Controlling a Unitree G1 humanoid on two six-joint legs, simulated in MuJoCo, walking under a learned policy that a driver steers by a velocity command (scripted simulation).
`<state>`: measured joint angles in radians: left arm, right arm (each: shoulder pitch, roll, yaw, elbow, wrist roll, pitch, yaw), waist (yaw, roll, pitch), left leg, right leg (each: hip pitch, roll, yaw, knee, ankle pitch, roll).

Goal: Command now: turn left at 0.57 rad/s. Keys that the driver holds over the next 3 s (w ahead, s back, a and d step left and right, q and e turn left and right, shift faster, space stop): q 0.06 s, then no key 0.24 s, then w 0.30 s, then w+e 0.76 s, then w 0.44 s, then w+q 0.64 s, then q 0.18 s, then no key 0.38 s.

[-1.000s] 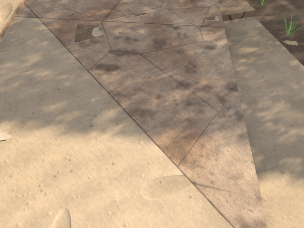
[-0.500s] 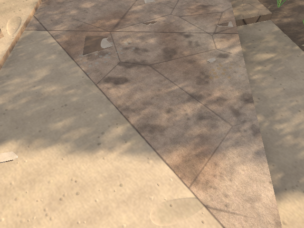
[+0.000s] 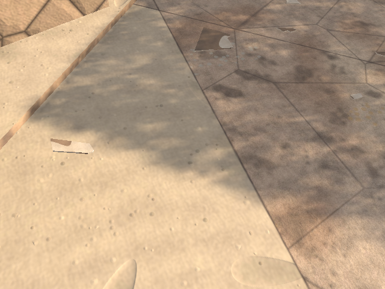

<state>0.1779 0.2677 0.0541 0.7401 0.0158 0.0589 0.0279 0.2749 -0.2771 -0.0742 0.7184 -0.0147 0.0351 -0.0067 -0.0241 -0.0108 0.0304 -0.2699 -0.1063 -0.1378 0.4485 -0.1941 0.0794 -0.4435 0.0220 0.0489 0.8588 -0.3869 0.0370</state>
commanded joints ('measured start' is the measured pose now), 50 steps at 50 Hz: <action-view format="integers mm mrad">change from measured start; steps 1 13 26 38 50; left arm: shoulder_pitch -44 -67 106 -30 298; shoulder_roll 72 90 145 64 171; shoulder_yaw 9 -5 39 20 52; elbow -95 -118 8 -23 37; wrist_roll -7 6 -4 17 38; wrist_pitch -23 -60 -53 -78 -93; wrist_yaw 6 3 -31 -80 -60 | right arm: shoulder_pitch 40 10 23 136 154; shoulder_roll -169 -119 -36 -69 -147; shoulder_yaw -48 -36 21 25 23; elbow -50 -19 58 138 179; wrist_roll -7 -10 -14 -9 -11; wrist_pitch -3 7 -45 -127 -113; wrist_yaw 3 10 19 3 -22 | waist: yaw -21 -27 -14 -10 195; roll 138 -106 -81 101 45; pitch -76 -21 28 103 -211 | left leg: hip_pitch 149 -163 253 296 96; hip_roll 264 -18 24 299 294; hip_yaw -322 -32 192 69 310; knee -72 594 -132 -362 547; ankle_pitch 310 -238 -83 161 691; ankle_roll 165 -94 2 83 0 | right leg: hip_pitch -54 216 95 -344 528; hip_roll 21 -230 -159 -33 -31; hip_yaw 2 210 175 -6 -5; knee -70 -597 -581 133 -346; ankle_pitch -32 374 -131 231 58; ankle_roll -13 -230 -215 -68 -274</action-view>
